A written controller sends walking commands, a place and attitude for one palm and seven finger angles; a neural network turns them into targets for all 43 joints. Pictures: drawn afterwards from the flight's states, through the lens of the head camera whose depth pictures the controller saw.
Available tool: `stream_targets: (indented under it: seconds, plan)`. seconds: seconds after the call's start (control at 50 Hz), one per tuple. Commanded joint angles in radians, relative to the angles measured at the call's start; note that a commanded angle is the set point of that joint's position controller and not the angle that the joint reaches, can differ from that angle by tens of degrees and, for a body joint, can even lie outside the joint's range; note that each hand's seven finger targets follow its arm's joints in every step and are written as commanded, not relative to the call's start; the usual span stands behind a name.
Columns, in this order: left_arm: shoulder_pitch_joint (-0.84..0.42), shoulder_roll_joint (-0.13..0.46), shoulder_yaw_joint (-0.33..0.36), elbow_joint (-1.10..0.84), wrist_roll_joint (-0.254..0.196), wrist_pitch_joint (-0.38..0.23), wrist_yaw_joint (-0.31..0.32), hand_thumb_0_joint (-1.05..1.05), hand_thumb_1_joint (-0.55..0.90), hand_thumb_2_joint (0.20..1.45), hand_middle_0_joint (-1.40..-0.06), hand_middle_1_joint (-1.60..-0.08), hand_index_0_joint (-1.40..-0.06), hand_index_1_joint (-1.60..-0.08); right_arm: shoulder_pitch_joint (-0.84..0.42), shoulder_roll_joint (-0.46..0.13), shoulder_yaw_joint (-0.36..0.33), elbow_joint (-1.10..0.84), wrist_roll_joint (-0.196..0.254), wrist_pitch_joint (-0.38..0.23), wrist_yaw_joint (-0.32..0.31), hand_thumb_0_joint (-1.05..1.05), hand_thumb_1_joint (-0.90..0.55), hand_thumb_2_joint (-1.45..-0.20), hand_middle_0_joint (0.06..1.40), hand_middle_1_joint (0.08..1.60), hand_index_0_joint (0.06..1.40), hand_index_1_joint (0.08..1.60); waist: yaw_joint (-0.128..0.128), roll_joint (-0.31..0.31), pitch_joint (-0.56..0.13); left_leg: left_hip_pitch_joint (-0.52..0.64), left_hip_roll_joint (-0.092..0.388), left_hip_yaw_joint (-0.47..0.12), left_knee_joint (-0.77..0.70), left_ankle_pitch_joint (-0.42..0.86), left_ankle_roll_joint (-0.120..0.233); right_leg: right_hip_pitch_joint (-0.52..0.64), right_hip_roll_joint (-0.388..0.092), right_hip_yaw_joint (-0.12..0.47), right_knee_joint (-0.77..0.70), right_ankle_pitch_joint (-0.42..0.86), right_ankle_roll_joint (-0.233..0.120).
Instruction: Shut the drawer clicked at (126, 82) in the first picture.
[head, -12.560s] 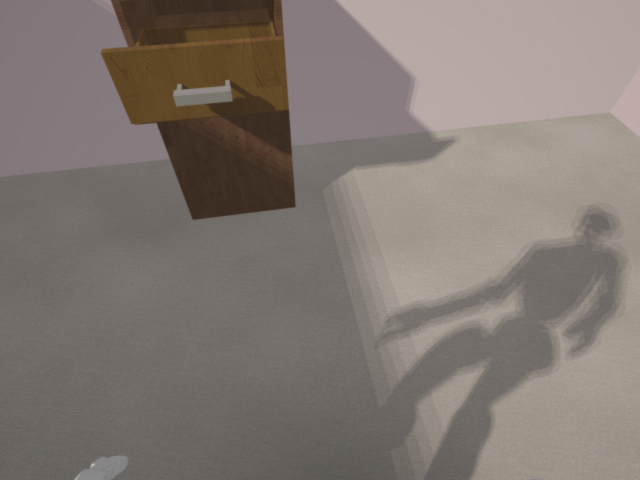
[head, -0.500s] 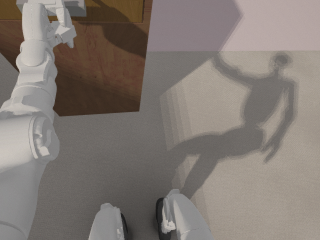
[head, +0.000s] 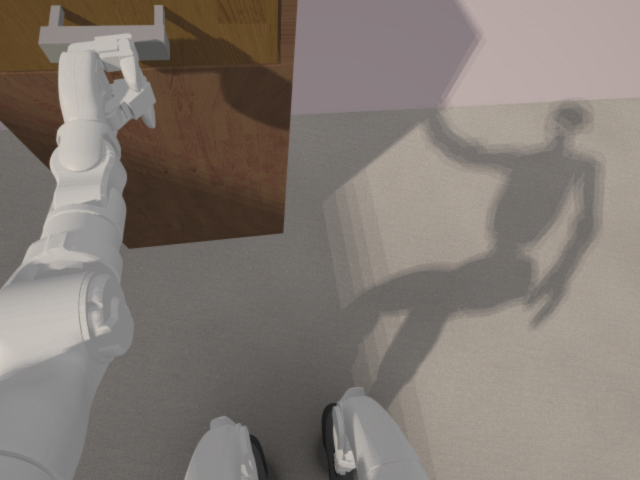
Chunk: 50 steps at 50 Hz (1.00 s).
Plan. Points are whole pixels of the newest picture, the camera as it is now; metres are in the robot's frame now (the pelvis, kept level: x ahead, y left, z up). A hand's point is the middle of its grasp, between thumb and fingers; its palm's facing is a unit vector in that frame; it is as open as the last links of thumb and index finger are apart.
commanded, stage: pull the fist back off the drawer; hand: left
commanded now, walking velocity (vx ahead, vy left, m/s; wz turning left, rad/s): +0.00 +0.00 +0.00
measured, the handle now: (108, 29) +0.65 +0.16 +0.07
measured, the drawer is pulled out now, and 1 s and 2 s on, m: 0.00 0.00 0.00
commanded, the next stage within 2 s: draw the hand back to the body in 0.18 s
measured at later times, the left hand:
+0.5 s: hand (122, 132) +0.49 +0.14 +0.09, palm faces +0.01 -1.00 -0.04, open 3.3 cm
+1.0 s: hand (3, 264) +0.33 +0.18 +0.17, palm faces +0.19 -0.95 -0.25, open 3.3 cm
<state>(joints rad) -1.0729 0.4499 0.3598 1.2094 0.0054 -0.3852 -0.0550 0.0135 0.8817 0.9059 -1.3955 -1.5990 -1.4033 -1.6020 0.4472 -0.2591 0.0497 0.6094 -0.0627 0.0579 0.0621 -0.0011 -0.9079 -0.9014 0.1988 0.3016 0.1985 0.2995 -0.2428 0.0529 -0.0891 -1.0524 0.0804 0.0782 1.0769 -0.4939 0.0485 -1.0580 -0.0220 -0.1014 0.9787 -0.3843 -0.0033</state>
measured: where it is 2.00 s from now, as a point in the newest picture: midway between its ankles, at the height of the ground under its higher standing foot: (298, 479)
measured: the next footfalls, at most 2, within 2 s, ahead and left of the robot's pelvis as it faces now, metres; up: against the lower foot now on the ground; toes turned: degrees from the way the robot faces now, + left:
none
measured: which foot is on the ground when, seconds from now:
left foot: down 0.00-1.00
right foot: down 0.00-1.00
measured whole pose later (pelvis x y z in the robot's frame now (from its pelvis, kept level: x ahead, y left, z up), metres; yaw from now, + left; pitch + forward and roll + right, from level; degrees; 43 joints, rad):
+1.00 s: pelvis +0.03 -0.02 +0.07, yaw +1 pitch +2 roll +0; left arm 0.03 0.27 0.10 0.08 -0.07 -0.10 0.05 0.01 0.90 0.90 -1.40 -1.60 -1.41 -1.60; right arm 0.18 -0.25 0.03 0.57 0.03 -0.01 -0.06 0.01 -0.91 -0.90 0.20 0.30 0.20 0.30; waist 0.02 0.05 -0.02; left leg -0.23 0.02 0.07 0.53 -0.33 0.01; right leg -0.28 -0.02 -0.07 0.52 -0.28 -0.01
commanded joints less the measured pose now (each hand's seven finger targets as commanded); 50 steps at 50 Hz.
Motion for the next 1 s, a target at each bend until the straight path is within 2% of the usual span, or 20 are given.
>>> stream_targets:
  seconds: [0.0, 0.06, 0.1, 0.2, 0.24, 0.26, 0.32, 0.34, 0.36, 0.4, 0.46, 0.5, 0.58, 0.64, 0.76, 0.78, 0.8, 0.82, 0.86, 0.98]
  plan:
    - [-0.342, 0.141, -0.003, -0.291, -0.034, -0.102, -0.009, 0.000, 0.900, 0.900, -1.400, -1.600, -1.400, -1.600, 0.188, -0.185, -0.084, -0.040, 0.010, -0.001, -0.003, 0.000, -0.900, -0.900, 0.200, 0.300, 0.200, 0.300, 0.027, 0.090, -0.596, 0.457, -0.050, -0.120, -0.132, 0.493, -0.028, 0.337, 0.066, 0.047, -0.087, 0.338, -0.016]
    - [-0.244, 0.082, -0.029, -0.353, -0.057, -0.103, -0.018, 0.000, 0.900, 0.900, -1.400, -1.600, -1.400, -1.600, 0.173, -0.176, -0.094, -0.050, 0.019, 0.012, -0.001, 0.000, -0.900, -0.900, 0.200, 0.300, 0.200, 0.300, 0.047, 0.089, -0.600, 0.513, -0.047, -0.111, -0.138, 0.590, -0.032, 0.353, 0.066, 0.043, -0.094, 0.404, -0.016]
    - [-0.252, 0.064, -0.040, -0.352, -0.069, -0.104, -0.017, 0.000, 0.900, 0.900, -1.400, -1.600, -1.400, -1.600, 0.164, -0.174, -0.098, -0.038, 0.024, 0.015, -0.004, 0.000, -0.900, -0.900, 0.200, 0.300, 0.200, 0.300, 0.034, 0.031, -0.539, 0.478, -0.048, -0.107, -0.147, 0.548, -0.027, 0.366, 0.067, 0.044, -0.105, 0.402, -0.011]
    - [-0.291, 0.046, -0.058, -0.354, -0.065, -0.136, -0.008, 0.000, 0.900, 0.900, -1.400, -1.600, -1.400, -1.600, 0.144, -0.165, -0.099, -0.015, 0.025, 0.011, -0.012, 0.000, -0.900, -0.900, 0.200, 0.300, 0.200, 0.300, 0.031, 0.075, -0.512, 0.511, -0.051, -0.107, -0.137, 0.589, -0.032, 0.340, 0.058, 0.050, -0.095, 0.417, -0.012]
    - [-0.288, 0.031, -0.071, -0.381, -0.063, -0.155, -0.009, 0.000, 0.900, 0.900, -1.400, -1.600, -1.400, -1.600, 0.138, -0.162, -0.101, -0.013, 0.024, 0.006, -0.013, 0.000, -0.900, -0.900, 0.200, 0.300, 0.200, 0.300, 0.036, 0.096, -0.568, 0.562, -0.048, -0.117, -0.127, 0.667, -0.037, 0.339, 0.055, 0.051, -0.082, 0.449, -0.012]
    - [-0.262, 0.024, -0.070, -0.363, -0.064, -0.153, -0.010, 0.000, 0.900, 0.900, -1.400, -1.600, -1.400, -1.600, 0.135, -0.160, -0.103, -0.010, 0.024, 0.006, -0.012, 0.000, -0.900, -0.900, 0.200, 0.300, 0.200, 0.300, 0.038, 0.082, -0.555, 0.553, -0.048, -0.113, -0.125, 0.673, -0.037, 0.347, 0.055, 0.050, -0.083, 0.462, -0.011]
    - [-0.015, 0.053, -0.039, -0.471, -0.087, -0.126, -0.032, 0.000, 0.900, 0.900, -1.400, -1.600, -1.400, -1.600, 0.117, -0.162, -0.108, -0.069, 0.040, 0.010, -0.006, 0.000, -0.900, -0.900, 0.200, 0.300, 0.200, 0.300, 0.122, 0.099, -0.655, 0.610, -0.052, -0.099, -0.165, 0.789, -0.038, 0.484, 0.053, 0.056, -0.098, 0.562, -0.018]
    - [0.040, 0.040, -0.048, -0.521, -0.100, -0.106, -0.041, 0.000, 0.900, 0.900, -1.400, -1.600, -1.400, -1.600, 0.102, -0.154, -0.107, -0.083, 0.048, 0.010, -0.005, 0.000, -0.900, -0.900, 0.200, 0.300, 0.200, 0.300, 0.130, 0.092, -0.658, 0.610, -0.052, -0.088, -0.178, 0.811, -0.036, 0.532, 0.050, 0.060, -0.111, 0.614, -0.017]
    - [0.103, 0.056, -0.034, -0.566, -0.114, -0.087, -0.046, 0.000, 0.900, 0.900, -1.400, -1.600, -1.400, -1.600, 0.093, -0.152, -0.109, -0.101, 0.057, 0.011, -0.005, 0.000, -0.900, -0.900, 0.200, 0.300, 0.200, 0.300, 0.149, 0.035, -0.647, 0.575, -0.052, -0.081, -0.199, 0.790, -0.031, 0.597, 0.048, 0.063, -0.124, 0.644, -0.017]
    - [0.182, 0.004, -0.068, -0.650, -0.144, -0.046, -0.056, 0.000, 0.900, 0.900, -1.400, -1.600, -1.400, -1.600, 0.055, -0.141, -0.107, -0.129, 0.073, 0.004, -0.009, 0.000, -0.900, -0.900, 0.200, 0.300, 0.200, 0.300, 0.150, -0.025, -0.593, 0.521, -0.063, -0.052, -0.239, 0.703, -0.018, 0.693, 0.046, 0.069, -0.160, 0.686, -0.012]
    - [0.251, 0.015, -0.065, -0.793, -0.173, -0.028, -0.056, 0.000, 0.900, 0.900, -1.400, -1.600, -1.400, -1.600, 0.018, -0.139, -0.105, -0.140, 0.087, -0.015, -0.023, 0.000, -0.900, -0.900, 0.200, 0.300, 0.200, 0.300, 0.160, -0.038, -0.541, 0.548, -0.066, -0.044, -0.284, 0.656, -0.016, 0.750, 0.046, 0.071, -0.196, 0.680, -0.012]
    - [0.310, -0.020, -0.094, -0.877, -0.189, -0.028, -0.065, 0.000, 0.900, 0.900, -1.400, -1.600, -1.400, -1.600, -0.012, -0.131, -0.102, -0.142, 0.093, -0.036, -0.032, 0.000, -0.900, -0.900, 0.200, 0.300, 0.200, 0.300, 0.163, -0.029, -0.506, 0.579, -0.067, -0.038, -0.310, 0.641, -0.017, 0.770, 0.045, 0.069, -0.220, 0.671, -0.009]
    - [0.413, -0.069, -0.149, -0.905, -0.202, 0.004, -0.093, 0.000, 0.900, 0.900, -1.400, -1.600, -1.400, -1.600, -0.065, -0.131, -0.097, -0.125, 0.105, -0.064, -0.048, 0.000, -0.900, -0.900, 0.200, 0.300, 0.200, 0.300, 0.154, -0.010, -0.364, 0.644, -0.058, -0.048, -0.351, 0.599, -0.023, 0.703, 0.045, 0.053, -0.269, 0.560, -0.006]
    - [0.463, -0.061, -0.150, -0.971, -0.210, 0.037, -0.114, 0.000, 0.900, 0.900, -1.400, -1.600, -1.400, -1.600, -0.109, -0.128, -0.090, -0.138, 0.109, -0.085, -0.059, 0.000, -0.900, -0.900, 0.200, 0.300, 0.200, 0.300, 0.174, 0.017, -0.358, 0.684, -0.065, -0.052, -0.383, 0.570, -0.024, 0.734, 0.037, 0.052, -0.290, 0.530, -0.012]
    - [0.606, -0.035, -0.112, -1.082, -0.249, 0.092, -0.140, 0.000, 0.900, 0.900, -1.400, -1.600, -1.400, -1.600, -0.210, -0.122, -0.072, -0.177, 0.120, -0.133, -0.078, 0.000, -0.900, -0.900, 0.200, 0.300, 0.200, 0.300, 0.211, -0.049, -0.263, 0.682, -0.073, -0.053, -0.457, 0.445, -0.024, 0.798, 0.028, 0.049, -0.345, 0.458, -0.014]
    - [0.651, 0.037, -0.154, -1.207, -0.138, 0.113, -0.035, 0.000, 0.900, 0.900, -1.400, -1.600, -1.400, -1.600, -0.274, -0.108, -0.083, -0.185, 0.116, -0.118, -0.095, 0.000, -0.900, -0.900, 0.200, 0.300, 0.200, 0.300, 0.253, -0.050, -0.261, 0.738, -0.069, -0.041, -0.510, 0.423, -0.020, 0.847, 0.001, 0.086, -0.404, 0.391, -0.021]
    - [0.720, -0.025, -0.181, -1.228, -0.126, 0.140, 0.018, 0.000, 0.900, 0.900, -1.400, -1.600, -1.400, -1.600, -0.285, -0.097, -0.077, -0.197, 0.114, -0.119, -0.104, 0.000, -0.900, -0.900, 0.200, 0.300, 0.200, 0.300, 0.236, -0.053, -0.208, 0.754, -0.065, -0.041, -0.537, 0.387, -0.021, 0.836, 0.000, 0.081, -0.435, 0.350, -0.019]
    - [0.748, -0.039, -0.211, -1.259, -0.113, 0.165, 0.050, 0.000, 0.900, 0.900, -1.400, -1.600, -1.400, -1.600, -0.303, -0.101, -0.071, -0.194, 0.112, -0.119, -0.110, 0.000, -0.900, -0.900, 0.200, 0.300, 0.200, 0.300, 0.241, -0.053, -0.181, 0.769, -0.063, -0.048, -0.561, 0.382, -0.018, 0.849, 0.000, 0.082, -0.459, 0.343, -0.021]
    - [0.807, -0.016, -0.178, -1.274, -0.095, 0.201, 0.100, 0.000, 0.900, 0.900, -1.400, -1.600, -1.400, -1.600, -0.316, -0.097, -0.064, -0.178, 0.108, -0.111, -0.124, 0.000, -0.900, -0.900, 0.200, 0.300, 0.200, 0.300, 0.242, -0.078, -0.132, 0.797, -0.061, -0.041, -0.595, 0.366, -0.016, 0.873, 0.002, 0.082, -0.494, 0.327, -0.016]
    - [0.932, -0.012, -0.160, -1.443, -0.068, 0.240, 0.149, 0.000, 0.900, 0.900, -1.400, -1.600, -1.400, -1.600, -0.355, -0.080, -0.050, -0.166, 0.089, -0.127, -0.138, 0.000, -0.900, -0.900, 0.200, 0.300, 0.200, 0.300, 0.259, -0.009, -0.098, 0.921, -0.062, -0.034, -0.674, 0.431, -0.014, 0.956, 0.004, 0.079, -0.569, 0.371, -0.019]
